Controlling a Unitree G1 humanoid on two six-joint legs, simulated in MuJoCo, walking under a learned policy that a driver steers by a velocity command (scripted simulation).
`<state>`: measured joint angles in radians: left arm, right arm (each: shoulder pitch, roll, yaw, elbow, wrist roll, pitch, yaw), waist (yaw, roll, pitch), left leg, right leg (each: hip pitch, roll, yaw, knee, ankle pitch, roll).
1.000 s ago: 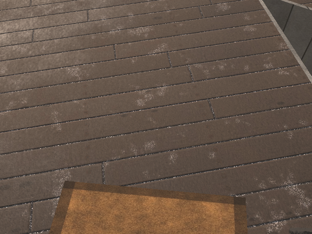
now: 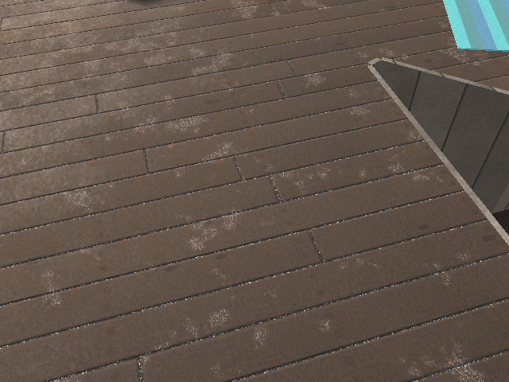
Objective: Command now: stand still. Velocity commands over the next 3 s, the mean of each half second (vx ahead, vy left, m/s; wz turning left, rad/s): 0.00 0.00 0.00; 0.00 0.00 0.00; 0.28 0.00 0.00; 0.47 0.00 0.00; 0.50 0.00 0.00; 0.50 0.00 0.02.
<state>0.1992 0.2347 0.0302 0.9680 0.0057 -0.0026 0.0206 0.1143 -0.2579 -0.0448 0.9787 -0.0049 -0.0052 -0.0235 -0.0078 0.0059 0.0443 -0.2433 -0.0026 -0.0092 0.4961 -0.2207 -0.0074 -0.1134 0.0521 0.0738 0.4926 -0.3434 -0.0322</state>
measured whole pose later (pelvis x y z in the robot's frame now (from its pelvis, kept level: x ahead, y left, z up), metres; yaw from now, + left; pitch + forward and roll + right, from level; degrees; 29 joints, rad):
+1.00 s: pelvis -0.01 +0.01 +0.00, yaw +1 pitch -1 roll +0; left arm 0.29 0.19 0.01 1.09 0.00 -0.02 0.03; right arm 0.19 -0.21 -0.03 1.09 0.00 0.00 -0.04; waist 0.00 0.01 0.04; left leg -0.27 -0.02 -0.02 0.49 -0.20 0.01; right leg -0.13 0.04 0.06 0.47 -0.32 -0.01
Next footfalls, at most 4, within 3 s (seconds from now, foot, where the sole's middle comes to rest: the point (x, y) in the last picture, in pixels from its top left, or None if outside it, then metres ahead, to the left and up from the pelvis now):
1.80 right None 0.47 -0.08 -0.77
2.34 left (210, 297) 0.76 0.16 -0.77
2.88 right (286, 211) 1.08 -0.07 -0.77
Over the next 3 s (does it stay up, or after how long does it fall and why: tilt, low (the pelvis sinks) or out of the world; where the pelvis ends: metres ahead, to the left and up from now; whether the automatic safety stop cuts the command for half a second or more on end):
stays up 0.96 0.02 -0.01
